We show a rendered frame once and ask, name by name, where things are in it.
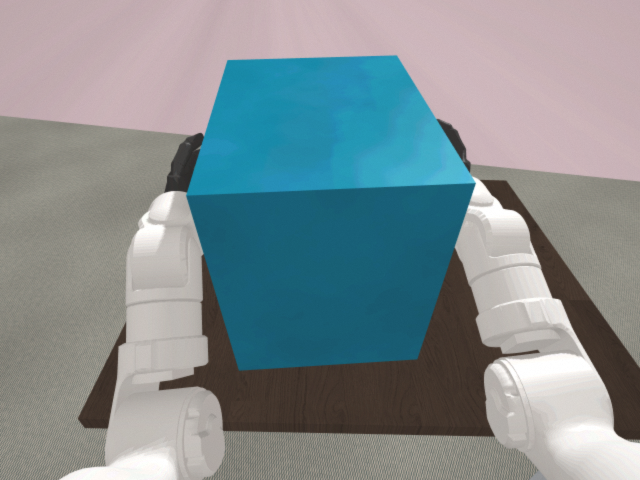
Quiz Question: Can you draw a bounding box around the carton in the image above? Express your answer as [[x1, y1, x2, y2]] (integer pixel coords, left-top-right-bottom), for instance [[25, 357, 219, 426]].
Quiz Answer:
[[186, 55, 476, 371]]

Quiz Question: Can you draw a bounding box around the right robot hand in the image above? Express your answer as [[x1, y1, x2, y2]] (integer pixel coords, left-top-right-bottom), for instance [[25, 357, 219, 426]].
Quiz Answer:
[[437, 119, 471, 173]]

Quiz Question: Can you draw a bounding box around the robot right forearm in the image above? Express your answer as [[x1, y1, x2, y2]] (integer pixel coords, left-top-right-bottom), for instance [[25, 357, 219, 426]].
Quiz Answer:
[[455, 177, 614, 429]]

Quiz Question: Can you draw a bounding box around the left robot hand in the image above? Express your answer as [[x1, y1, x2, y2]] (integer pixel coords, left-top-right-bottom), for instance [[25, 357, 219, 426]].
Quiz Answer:
[[164, 133, 204, 193]]

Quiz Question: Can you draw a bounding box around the robot left upper arm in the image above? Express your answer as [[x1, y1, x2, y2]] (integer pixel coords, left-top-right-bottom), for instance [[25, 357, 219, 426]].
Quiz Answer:
[[59, 386, 225, 480]]

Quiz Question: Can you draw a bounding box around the robot left forearm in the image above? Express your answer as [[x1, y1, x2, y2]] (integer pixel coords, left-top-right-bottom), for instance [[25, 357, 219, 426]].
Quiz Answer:
[[105, 191, 208, 467]]

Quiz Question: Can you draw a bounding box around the robot right upper arm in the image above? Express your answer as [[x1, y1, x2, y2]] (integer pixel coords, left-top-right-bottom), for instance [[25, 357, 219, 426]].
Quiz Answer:
[[484, 350, 640, 480]]

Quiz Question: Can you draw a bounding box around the table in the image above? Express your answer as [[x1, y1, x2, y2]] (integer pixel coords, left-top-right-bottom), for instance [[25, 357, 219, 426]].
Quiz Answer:
[[78, 180, 640, 480]]

